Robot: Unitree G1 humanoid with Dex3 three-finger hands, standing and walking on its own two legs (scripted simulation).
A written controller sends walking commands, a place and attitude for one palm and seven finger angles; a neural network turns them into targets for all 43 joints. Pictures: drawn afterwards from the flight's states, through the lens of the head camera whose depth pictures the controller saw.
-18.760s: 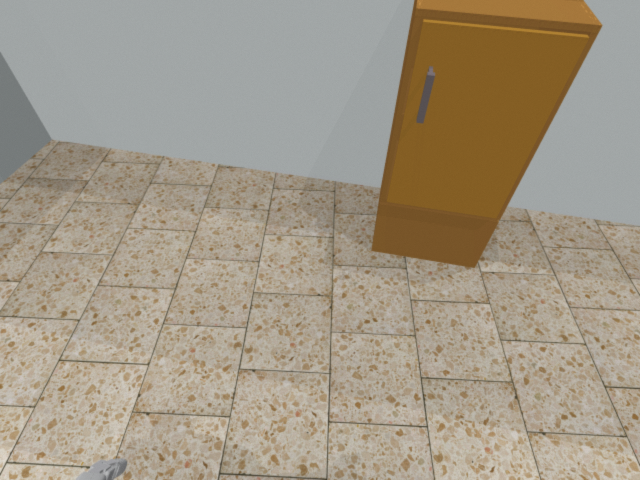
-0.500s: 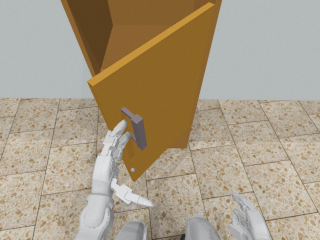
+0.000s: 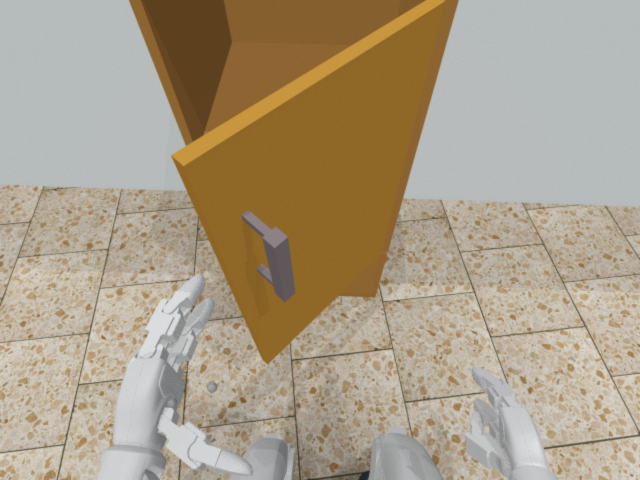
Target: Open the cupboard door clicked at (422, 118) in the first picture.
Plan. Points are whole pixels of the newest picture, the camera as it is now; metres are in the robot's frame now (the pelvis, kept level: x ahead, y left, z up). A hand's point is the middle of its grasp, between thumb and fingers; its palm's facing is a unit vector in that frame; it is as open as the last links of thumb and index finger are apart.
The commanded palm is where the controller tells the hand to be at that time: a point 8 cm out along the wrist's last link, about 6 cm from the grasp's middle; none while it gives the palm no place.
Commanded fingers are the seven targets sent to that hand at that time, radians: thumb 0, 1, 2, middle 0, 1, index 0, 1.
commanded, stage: draw the hand back to the body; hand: left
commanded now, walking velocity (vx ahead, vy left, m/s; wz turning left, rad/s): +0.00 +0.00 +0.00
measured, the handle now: (269, 258) +0.36 +0.09 +0.06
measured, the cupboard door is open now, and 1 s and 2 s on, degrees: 49 49 49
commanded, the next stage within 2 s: step back with the hand held close in 1.68 s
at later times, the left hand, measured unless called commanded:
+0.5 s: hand (152, 381) +0.20 +0.16 +0.12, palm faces +0.01 -1.00 -0.07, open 16.3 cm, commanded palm +0.17 +0.22 +0.13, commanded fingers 0.00 -0.47 0.31 -0.15 -0.30 -0.15 -0.30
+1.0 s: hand (4, 334) +0.21 +0.24 +0.20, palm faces +0.31 -0.87 -0.39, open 12.7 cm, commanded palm +0.16 +0.28 +0.22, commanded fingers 0.00 0.41 0.69 -0.18 -0.30 -0.18 -0.30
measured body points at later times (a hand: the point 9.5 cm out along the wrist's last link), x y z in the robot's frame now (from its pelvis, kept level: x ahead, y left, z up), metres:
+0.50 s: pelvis +0.01 +0.01 +0.03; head +0.05 +0.00 +0.48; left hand +0.20 +0.22 +0.13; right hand +0.18 -0.22 -0.04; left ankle -0.01 +0.12 -0.64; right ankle +0.04 -0.10 -0.64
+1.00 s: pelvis +0.03 +0.02 +0.09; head +0.01 -0.01 +0.54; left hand +0.19 +0.28 +0.22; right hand +0.21 -0.19 +0.01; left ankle -0.01 +0.12 -0.64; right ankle +0.04 -0.10 -0.64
